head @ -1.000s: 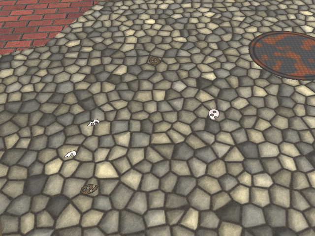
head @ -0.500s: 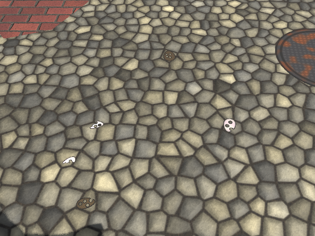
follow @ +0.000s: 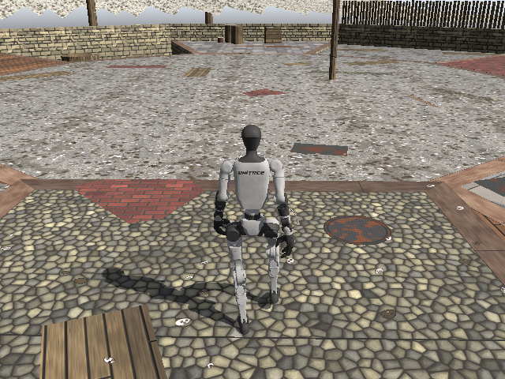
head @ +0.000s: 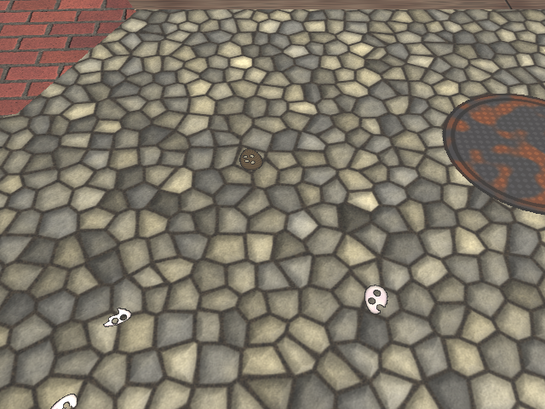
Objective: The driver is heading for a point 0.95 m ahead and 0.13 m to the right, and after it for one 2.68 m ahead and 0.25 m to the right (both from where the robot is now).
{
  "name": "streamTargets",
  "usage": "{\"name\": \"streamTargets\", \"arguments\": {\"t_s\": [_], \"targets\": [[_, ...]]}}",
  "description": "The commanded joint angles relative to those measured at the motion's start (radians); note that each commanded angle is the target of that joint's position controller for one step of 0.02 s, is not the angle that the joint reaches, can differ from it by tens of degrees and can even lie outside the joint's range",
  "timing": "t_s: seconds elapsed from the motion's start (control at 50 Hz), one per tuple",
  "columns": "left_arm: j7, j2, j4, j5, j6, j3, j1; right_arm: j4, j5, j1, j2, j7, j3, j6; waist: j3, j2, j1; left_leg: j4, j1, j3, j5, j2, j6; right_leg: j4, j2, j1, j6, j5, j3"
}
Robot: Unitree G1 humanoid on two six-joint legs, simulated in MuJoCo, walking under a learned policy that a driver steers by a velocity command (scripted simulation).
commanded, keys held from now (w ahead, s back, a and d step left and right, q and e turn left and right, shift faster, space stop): w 0.86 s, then w+e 0.14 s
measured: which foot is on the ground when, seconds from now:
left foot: down 0.00-0.20, up 0.22-0.72, down 0.74-1.00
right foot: up 0.00-0.16, down 0.18-0.76, up 0.78-1.00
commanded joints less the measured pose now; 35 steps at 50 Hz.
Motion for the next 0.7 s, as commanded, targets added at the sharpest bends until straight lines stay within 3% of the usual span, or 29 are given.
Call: {"name": "streamTargets", "arguments": {"t_s": [0.02,0.06,0.1,0.14,0.16,0.18,0.2,0.22,0.24,0.26,0.3,0.34,0.4,0.5,0.6,0.66,0.7], "targets": [[-0.001,0.032,-0.079,-0.006,-0.013,-0.003,-0.119,-0.015,-0.003,0.086,-0.122,-0.008,-0.016,-0.009,0.072,0.099,-0.009,-0.047,-0.008,-0.128,0.473,0.275,0.077,-0.101,0.043,-0.007,-0.008,0.036,-0.051],[0.001,0.04,-0.098,-0.005,-0.019,-0.002,-0.157,-0.006,-0.01,0.104,-0.128,-0.014,-0.017,-0.006,0.081,0.102,-0.014,-0.016,0.065,-0.129,0.531,0.299,0.09,-0.145,0.054,-0.016,-0.027,-0.004,-0.054],[0.004,0.051,-0.105,-0.005,-0.028,0.003,-0.145,-0.004,-0.016,0.085,-0.14,-0.02,-0.021,-0.004,0.074,0.105,0.01,0.042,0.108,-0.117,0.667,0.317,0.09,-0.189,0.076,0.035,-0.057,-0.076,-0.06],[0.016,0.075,-0.067,-0.003,-0.038,0.018,-0.012,-0.006,-0.017,0.051,-0.163,-0.023,-0.028,-0.002,0.004,0.119,0.074,0.204,0.108,-0.095,0.927,0.314,0.069,-0.228,0.137,0.222,-0.096,-0.151,-0.082],[0.024,0.092,-0.014,0.0,-0.046,0.031,0.147,-0.009,-0.013,0.03,-0.17,-0.021,-0.03,0.003,-0.074,0.1,0.141,0.378,0.071,-0.07,0.938,0.287,0.053,-0.295,0.163,0.402,-0.119,-0.112,-0.093],[0.035,0.144,0.035,0.022,-0.055,0.051,0.321,-0.027,-0.003,0.016,-0.156,-0.018,-0.024,0.002,-0.173,0.073,0.205,0.609,-0.111,-0.053,0.714,0.254,0.037,-0.3,0.059,0.666,-0.16,-0.125,0.017],[0.04,0.258,0.044,0.047,-0.055,0.081,0.446,-0.06,0.04,0.105,-0.056,-0.004,-0.004,0.002,-0.335,-0.131,0.189,1.029,-0.466,0.011,0.134,0.102,-0.013,-0.337,-0.268,0.991,-0.295,-0.21,0.483],[0.027,0.232,0.045,0.011,-0.037,0.078,0.392,-0.05,0.024,0.091,-0.122,-0.003,-0.027,0.004,-0.352,-0.087,0.165,1.189,-0.609,-0.113,-0.268,0.032,-0.004,-0.476,-0.315,0.967,-0.33,-0.24,0.729],[0.023,0.189,0.029,-0.011,-0.035,0.065,0.264,-0.082,0.009,-0.011,-0.139,-0.003,-0.035,0.007,-0.171,-0.032,0.115,1.186,-0.679,-0.145,-0.178,0.105,0.005,-0.503,-0.272,0.809,-0.289,-0.302,0.558],[0.018,0.122,0.017,-0.013,-0.042,0.047,0.191,-0.1,0.003,-0.075,-0.129,0.002,-0.033,0.002,-0.076,0.012,0.095,1.125,-0.665,-0.144,-0.103,0.14,0.004,-0.548,-0.231,0.664,-0.256,-0.251,0.443],[0.024,0.049,0.041,-0.013,-0.055,0.023,0.176,-0.097,-0.02,-0.072,-0.092,0.008,-0.033,0.022,-0.002,0.004,0.031,1.008,-0.568,-0.139,-0.051,0.187,-0.01,-0.597,-0.138,0.493,-0.181,-0.127,0.276],[0.03,0.054,0.068,-0.011,-0.07,0.019,0.233,-0.093,-0.029,-0.055,-0.066,0.02,-0.031,0.045,-0.004,-0.008,0.013,0.968,-0.533,-0.117,-0.031,0.189,-0.028,-0.609,-0.108,0.46,-0.173,-0.018,0.209],[0.031,0.1,0.086,-0.012,-0.079,0.024,0.292,-0.136,-0.028,-0.163,-0.08,0.028,-0.034,0.062,0.026,-0.011,0.014,0.883,-0.626,-0.091,0.055,0.21,-0.053,-0.642,-0.088,0.473,-0.175,0.039,0.15],[0.031,0.094,0.101,-0.014,-0.076,0.013,0.385,-0.21,-0.013,-0.382,-0.084,0.033,-0.026,0.062,0.056,-0.021,0.066,0.621,-0.69,-0.047,0.209,0.203,-0.078,-0.651,-0.058,0.552,-0.151,0.154,0.092],[0.042,0.103,0.132,-0.005,-0.073,0.01,0.474,-0.256,-0.009,-0.518,-0.085,0.031,-0.017,0.054,0.069,-0.034,0.109,0.452,-0.693,-0.016,0.22,0.165,-0.052,-0.615,-0.091,0.708,-0.158,0.253,0.076],[0.052,0.118,0.141,0.004,-0.069,0.015,0.468,-0.273,-0.009,-0.531,-0.101,0.029,-0.022,0.042,0.07,-0.036,0.091,0.389,-0.658,-0.011,0.126,0.142,-0.013,-0.549,-0.125,0.788,-0.158,0.389,0.071],[0.056,0.137,0.138,0.006,-0.067,0.02,0.431,-0.241,-0.01,-0.414,-0.12,0.019,-0.035,0.032,0.01,-0.049,0.032,0.345,-0.478,0.014,0.052,0.083,0.024,-0.404,-0.119,0.784,-0.135,0.646,0.044]]}}
Velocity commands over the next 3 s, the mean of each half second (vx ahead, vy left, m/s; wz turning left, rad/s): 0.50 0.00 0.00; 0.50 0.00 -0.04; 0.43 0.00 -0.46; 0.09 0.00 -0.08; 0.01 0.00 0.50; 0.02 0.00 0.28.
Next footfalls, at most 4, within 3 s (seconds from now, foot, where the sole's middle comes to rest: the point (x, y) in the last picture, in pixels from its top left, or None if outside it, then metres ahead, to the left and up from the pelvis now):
0.18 right None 0.28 -0.10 -0.78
0.74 left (239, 369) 0.58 0.07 -0.78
1.30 right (302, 272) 0.86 -0.11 -0.78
1.84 left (264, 222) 1.05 -0.01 -0.78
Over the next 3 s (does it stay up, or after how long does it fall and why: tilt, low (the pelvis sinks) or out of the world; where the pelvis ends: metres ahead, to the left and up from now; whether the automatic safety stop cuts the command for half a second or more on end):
stays up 0.90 -0.05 0.00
